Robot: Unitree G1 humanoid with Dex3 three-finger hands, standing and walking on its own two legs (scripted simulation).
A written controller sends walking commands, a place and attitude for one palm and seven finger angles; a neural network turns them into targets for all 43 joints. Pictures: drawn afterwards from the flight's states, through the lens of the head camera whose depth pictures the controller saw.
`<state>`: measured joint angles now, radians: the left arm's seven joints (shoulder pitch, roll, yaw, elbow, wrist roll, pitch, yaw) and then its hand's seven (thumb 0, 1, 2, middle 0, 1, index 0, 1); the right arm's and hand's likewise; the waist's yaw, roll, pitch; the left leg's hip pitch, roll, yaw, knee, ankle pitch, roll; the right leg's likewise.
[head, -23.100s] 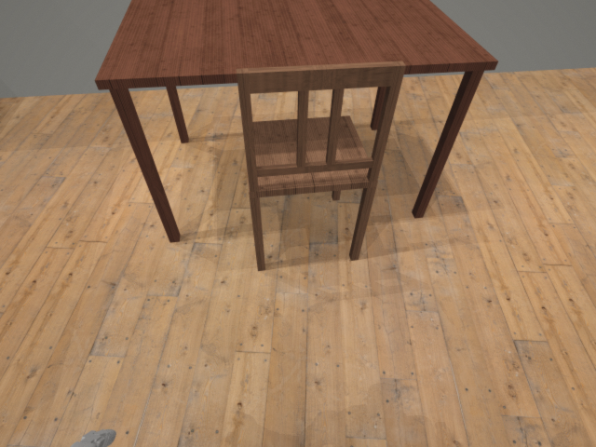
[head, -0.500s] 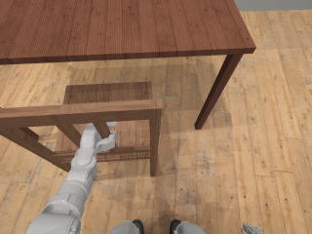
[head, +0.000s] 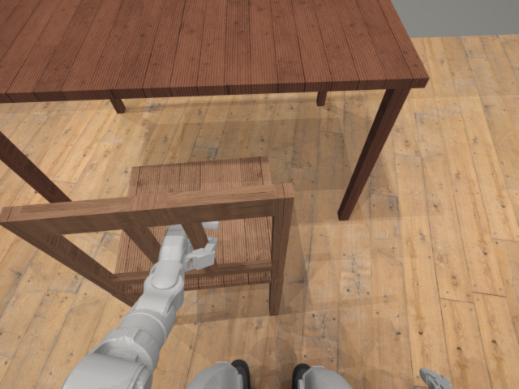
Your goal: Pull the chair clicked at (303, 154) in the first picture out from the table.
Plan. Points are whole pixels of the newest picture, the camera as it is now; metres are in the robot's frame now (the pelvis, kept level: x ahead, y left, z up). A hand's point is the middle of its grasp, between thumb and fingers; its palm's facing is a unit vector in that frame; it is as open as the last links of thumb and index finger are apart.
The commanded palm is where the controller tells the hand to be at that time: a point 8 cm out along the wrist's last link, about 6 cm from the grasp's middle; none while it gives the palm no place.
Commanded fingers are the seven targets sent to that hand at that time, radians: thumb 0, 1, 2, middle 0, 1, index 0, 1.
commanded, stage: step backward, pulling the chair out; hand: left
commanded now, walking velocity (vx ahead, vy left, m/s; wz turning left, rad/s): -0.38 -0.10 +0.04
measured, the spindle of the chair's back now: (154, 251) +0.36 +0.21 -0.10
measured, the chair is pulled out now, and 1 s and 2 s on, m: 0.19 0.26 0.37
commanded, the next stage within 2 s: none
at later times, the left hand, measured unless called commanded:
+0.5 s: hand (206, 260) +0.32 +0.10 -0.07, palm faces -0.04 -0.99 -0.15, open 5.7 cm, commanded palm +0.32 +0.15 -0.07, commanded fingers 0.00 0.90 0.90 -0.50 -1.45 -0.50 -1.45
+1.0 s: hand (196, 288) +0.28 +0.11 -0.07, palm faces -0.09 -0.98 -0.16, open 5.7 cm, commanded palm +0.27 +0.17 -0.07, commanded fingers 0.00 0.90 0.90 -0.50 -1.45 -0.50 -1.45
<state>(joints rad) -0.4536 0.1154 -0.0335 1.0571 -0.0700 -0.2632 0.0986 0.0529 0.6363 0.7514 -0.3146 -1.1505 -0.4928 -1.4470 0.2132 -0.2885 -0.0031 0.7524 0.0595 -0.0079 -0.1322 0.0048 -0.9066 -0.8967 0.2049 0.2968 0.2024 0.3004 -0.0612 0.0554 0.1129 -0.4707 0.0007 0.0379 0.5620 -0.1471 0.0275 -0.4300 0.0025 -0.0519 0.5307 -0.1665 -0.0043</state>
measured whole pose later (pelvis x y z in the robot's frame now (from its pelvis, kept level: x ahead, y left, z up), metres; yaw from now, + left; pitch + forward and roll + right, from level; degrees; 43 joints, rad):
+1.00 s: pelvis -0.09 +0.02 +0.00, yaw -1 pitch +3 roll +1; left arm -0.50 0.15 -0.01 0.98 -0.03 -0.18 0.09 0.07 0.62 0.78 -0.31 -1.22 -0.49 -1.45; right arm 0.19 -0.22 0.00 0.72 0.01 0.02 -0.12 0.00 -0.91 -0.90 0.21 0.30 0.20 0.30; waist -0.07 -0.01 0.16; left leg -0.35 0.02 0.01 0.61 -0.32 -0.02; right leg -0.51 -0.05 -0.02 0.57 -0.14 0.01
